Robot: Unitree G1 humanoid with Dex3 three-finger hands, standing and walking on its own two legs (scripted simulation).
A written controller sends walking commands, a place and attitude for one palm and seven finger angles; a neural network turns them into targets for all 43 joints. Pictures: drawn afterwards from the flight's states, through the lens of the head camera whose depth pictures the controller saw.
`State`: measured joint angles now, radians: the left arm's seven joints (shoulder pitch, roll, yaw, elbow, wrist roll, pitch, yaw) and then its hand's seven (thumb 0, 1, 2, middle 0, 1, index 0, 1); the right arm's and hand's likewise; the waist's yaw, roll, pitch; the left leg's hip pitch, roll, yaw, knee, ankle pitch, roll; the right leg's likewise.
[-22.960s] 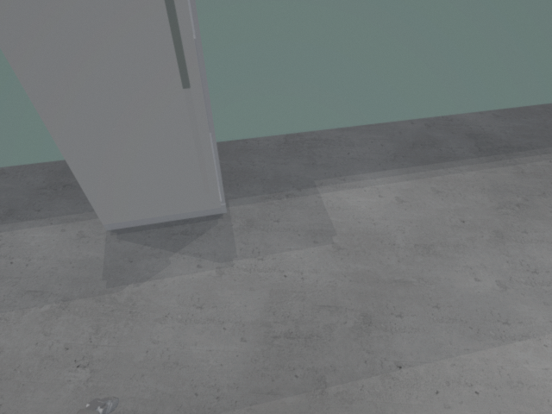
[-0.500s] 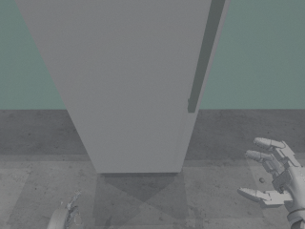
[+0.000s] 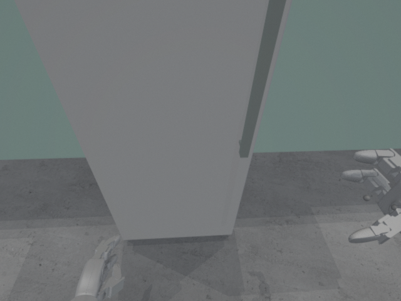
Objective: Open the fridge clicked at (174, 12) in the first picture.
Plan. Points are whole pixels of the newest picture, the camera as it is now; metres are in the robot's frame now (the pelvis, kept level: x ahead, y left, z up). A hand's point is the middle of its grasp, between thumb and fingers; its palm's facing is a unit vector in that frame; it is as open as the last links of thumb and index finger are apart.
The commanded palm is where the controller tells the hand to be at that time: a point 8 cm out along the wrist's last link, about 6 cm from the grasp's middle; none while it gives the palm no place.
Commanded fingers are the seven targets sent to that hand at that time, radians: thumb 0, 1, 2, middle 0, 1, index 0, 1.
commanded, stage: raise the hand to about handle height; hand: right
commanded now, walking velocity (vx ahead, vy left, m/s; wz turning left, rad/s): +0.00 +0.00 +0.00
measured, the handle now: (255, 85) +0.55 -0.12 +0.18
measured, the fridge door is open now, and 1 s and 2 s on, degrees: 0 0 0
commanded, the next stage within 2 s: move the hooked fingers beside the handle in 0.60 s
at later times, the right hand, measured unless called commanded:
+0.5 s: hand (361, 178) +0.28 -0.26 +0.16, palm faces +0.04 +1.00 -0.06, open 14.0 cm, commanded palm +0.25 -0.30 +0.17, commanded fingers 0.00 0.50 -0.30 0.30 1.20 0.30 1.20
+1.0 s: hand (342, 165) +0.31 -0.24 +0.16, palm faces -0.02 +1.00 -0.05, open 14.0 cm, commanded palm +0.29 -0.29 +0.16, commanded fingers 0.00 0.50 -0.30 0.30 1.20 0.30 1.20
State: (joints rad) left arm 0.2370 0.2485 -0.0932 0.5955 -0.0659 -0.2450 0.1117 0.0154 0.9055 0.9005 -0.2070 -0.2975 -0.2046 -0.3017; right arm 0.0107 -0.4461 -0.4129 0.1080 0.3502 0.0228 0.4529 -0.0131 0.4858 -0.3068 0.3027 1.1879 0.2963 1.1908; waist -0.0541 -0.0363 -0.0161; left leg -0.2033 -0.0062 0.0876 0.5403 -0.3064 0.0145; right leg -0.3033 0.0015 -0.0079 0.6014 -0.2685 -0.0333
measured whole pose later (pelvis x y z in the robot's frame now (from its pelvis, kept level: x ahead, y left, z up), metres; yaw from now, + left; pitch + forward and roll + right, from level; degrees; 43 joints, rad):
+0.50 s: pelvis +0.01 +0.01 +0.00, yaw +1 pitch -2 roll +1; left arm 0.25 0.28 -0.07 0.60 -0.08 -0.23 0.10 0.02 0.91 0.90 -0.20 -0.30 -0.20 -0.30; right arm -0.07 -0.47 -0.46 0.19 0.35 0.08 0.47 -0.01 0.50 -0.30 0.30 1.20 0.30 1.20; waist -0.04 -0.04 -0.03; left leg -0.17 -0.02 0.08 0.51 -0.30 0.03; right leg -0.26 -0.01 -0.02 0.55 -0.26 -0.02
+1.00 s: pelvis +0.01 +0.01 +0.00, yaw +0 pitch -1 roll +1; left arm 0.24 0.27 -0.08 0.61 -0.08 -0.20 0.12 0.02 0.91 0.90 -0.21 -0.30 -0.20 -0.30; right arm -0.21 -0.45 -0.39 0.29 0.32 0.07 0.46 -0.01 0.50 -0.30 0.30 1.20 0.30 1.20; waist -0.03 -0.04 -0.02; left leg -0.20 -0.01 0.08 0.51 -0.30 0.03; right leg -0.28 0.00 -0.01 0.55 -0.25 -0.02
